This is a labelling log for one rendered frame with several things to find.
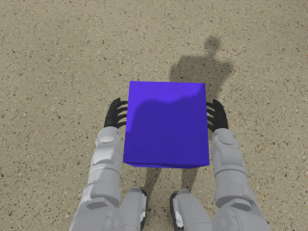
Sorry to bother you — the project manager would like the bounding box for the left robot forearm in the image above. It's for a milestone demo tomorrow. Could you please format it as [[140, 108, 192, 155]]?
[[69, 126, 122, 231]]

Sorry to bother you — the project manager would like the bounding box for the robot right foot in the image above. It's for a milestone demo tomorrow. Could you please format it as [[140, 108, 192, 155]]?
[[169, 192, 185, 231]]

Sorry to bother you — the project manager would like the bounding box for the robot left hand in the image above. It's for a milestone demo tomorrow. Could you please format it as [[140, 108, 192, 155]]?
[[104, 98, 128, 129]]

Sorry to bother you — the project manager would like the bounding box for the right robot thigh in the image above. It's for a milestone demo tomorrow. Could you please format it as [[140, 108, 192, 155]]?
[[173, 193, 213, 231]]

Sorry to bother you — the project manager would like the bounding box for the carton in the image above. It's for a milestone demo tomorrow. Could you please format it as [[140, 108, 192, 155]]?
[[122, 81, 210, 169]]

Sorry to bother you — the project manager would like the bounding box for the robot right upper arm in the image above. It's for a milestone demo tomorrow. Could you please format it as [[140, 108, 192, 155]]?
[[212, 206, 271, 231]]

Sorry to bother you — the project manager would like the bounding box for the robot right hand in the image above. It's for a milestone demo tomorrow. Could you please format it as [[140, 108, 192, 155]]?
[[206, 99, 229, 133]]

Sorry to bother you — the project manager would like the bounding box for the right robot forearm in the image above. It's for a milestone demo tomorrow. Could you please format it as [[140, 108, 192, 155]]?
[[210, 128, 267, 221]]

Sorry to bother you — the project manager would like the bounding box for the robot left upper arm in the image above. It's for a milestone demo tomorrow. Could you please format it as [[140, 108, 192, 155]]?
[[69, 205, 126, 231]]

